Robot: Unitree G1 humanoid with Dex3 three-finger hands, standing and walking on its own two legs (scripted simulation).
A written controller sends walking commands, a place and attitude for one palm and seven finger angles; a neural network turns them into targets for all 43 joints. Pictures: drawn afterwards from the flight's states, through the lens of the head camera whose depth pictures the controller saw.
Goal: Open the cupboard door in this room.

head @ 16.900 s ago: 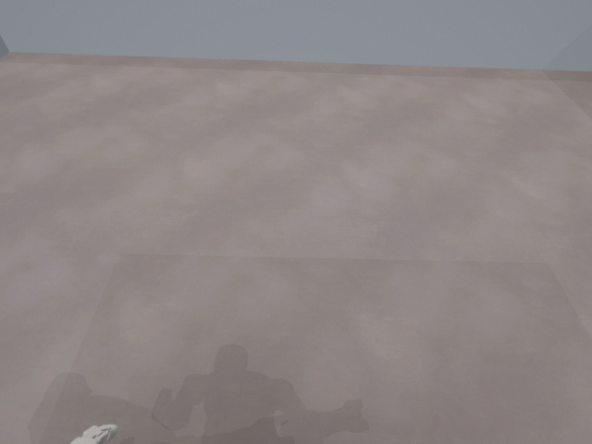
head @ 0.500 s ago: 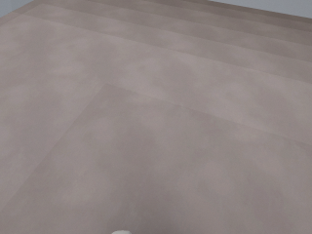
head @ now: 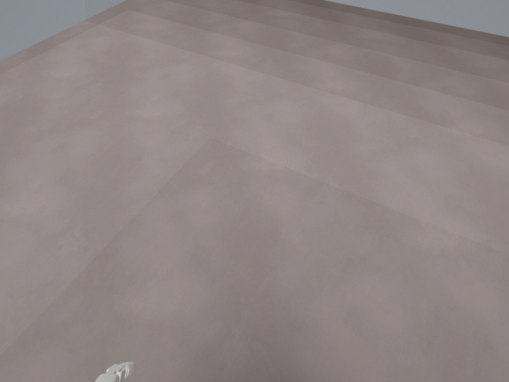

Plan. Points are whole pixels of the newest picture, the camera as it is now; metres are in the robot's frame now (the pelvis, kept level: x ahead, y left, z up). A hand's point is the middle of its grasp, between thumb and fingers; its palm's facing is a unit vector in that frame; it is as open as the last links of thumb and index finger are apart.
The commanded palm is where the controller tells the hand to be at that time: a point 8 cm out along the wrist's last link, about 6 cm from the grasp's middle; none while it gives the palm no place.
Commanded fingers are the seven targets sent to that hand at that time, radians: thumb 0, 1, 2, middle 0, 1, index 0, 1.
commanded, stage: turn or walk to find it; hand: left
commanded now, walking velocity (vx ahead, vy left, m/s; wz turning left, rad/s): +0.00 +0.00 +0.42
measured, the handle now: out of the picture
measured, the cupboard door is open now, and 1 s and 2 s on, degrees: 0 0 0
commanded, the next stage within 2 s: none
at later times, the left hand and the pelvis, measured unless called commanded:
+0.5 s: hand out of the picture -0.06 +0.18 -0.17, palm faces +0.30 -0.92 -0.24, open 7.4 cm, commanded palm none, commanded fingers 0.00 0.90 0.90 -0.20 -0.30 -0.20 -0.30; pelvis -0.04 -0.02 +0.00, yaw +15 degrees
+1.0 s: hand out of the picture -0.06 +0.22 -0.16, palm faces +0.44 -0.86 -0.26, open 7.4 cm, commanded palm none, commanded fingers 0.00 0.90 0.90 -0.20 -0.30 -0.20 -0.30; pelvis -0.07 -0.01 +0.00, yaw +26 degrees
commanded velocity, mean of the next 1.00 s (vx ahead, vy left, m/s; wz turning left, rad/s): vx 0.00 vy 0.00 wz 0.42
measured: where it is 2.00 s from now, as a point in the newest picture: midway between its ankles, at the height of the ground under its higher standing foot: outside the picture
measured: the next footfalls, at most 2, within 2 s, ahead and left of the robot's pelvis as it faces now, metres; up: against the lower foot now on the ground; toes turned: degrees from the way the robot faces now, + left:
right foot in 0.04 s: +0.04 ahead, -0.12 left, +0.00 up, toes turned -2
left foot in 0.56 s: -0.06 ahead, +0.11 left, +0.00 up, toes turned +21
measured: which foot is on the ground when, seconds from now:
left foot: down 0.00-0.06, up 0.08-0.54, down 0.56-1.00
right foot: up 0.00-0.02, down 0.04-0.56, up 0.58-1.00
